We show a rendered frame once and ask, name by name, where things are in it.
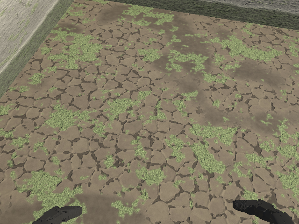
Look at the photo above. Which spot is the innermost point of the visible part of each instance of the robot right hand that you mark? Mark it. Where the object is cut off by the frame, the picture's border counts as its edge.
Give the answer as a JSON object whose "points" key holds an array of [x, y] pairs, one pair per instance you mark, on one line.
{"points": [[263, 210]]}

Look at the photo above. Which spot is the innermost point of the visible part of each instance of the robot left hand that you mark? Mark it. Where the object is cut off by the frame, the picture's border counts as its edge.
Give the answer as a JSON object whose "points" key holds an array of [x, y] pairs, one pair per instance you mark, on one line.
{"points": [[57, 215]]}

